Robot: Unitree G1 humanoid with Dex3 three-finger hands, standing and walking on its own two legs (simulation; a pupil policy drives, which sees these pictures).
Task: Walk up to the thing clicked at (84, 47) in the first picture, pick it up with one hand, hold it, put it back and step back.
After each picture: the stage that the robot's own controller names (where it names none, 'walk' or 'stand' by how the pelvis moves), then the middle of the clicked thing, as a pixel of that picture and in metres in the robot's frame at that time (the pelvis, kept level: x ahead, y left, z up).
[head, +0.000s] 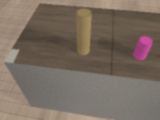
stand; (83, 33) +0.68 +0.04 -0.05
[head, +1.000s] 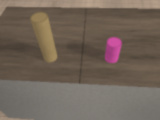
walk; (45, 39) +0.58 +0.23 -0.03
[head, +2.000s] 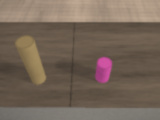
stand; (32, 62) +0.48 +0.25 -0.05
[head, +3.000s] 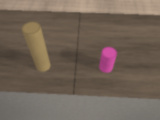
stand; (38, 49) +0.53 +0.24 -0.05
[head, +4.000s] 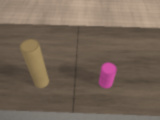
stand; (36, 66) +0.47 +0.23 -0.06
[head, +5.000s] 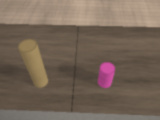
stand; (35, 66) +0.47 +0.24 -0.06
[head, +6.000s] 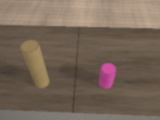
stand; (36, 66) +0.47 +0.24 -0.06
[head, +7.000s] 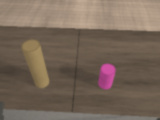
rise first; (37, 66) +0.47 +0.25 -0.06
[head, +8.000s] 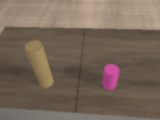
go down; (40, 66) +0.47 +0.25 -0.05
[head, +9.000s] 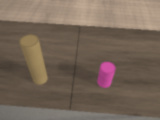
go down; (35, 62) +0.49 +0.23 -0.04
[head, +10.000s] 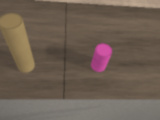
go down; (19, 47) +0.48 +0.24 +0.00
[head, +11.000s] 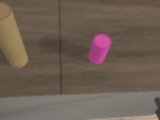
close in; (10, 40) +0.48 +0.23 +0.02
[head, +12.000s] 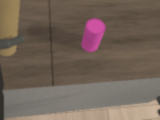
close; (5, 22) +0.51 +0.21 +0.05
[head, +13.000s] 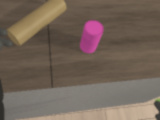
close; (38, 19) +0.61 +0.12 -0.04
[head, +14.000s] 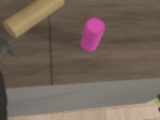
lift; (35, 12) +0.63 +0.14 -0.04
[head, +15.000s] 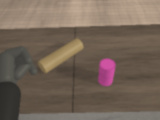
lift; (61, 55) +0.62 +0.15 -0.09
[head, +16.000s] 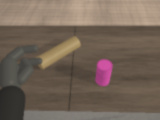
stand; (58, 52) +0.64 +0.17 -0.11
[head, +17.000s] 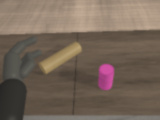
stand; (61, 57) +0.65 +0.16 -0.13
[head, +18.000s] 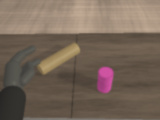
stand; (59, 58) +0.64 +0.17 -0.13
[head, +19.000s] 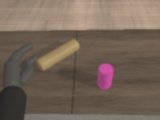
stand; (58, 54) +0.65 +0.17 -0.13
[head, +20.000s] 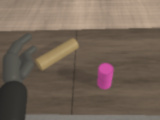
stand; (57, 53) +0.65 +0.18 -0.13
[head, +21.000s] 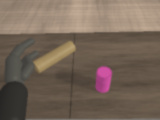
stand; (54, 56) +0.65 +0.19 -0.13
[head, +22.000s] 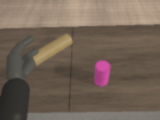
stand; (51, 49) +0.67 +0.20 -0.13
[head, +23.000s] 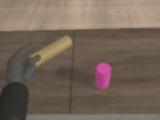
stand; (51, 50) +0.68 +0.21 -0.13
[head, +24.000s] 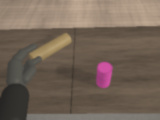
stand; (51, 47) +0.69 +0.22 -0.13
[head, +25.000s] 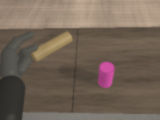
stand; (52, 46) +0.71 +0.22 -0.13
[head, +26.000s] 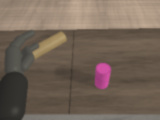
stand; (46, 45) +0.72 +0.24 -0.13
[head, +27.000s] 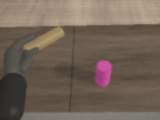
stand; (44, 40) +0.74 +0.26 -0.13
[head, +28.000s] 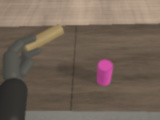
stand; (43, 38) +0.76 +0.28 -0.13
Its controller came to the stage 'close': yes
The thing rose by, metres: 0.00
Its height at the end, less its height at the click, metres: -0.09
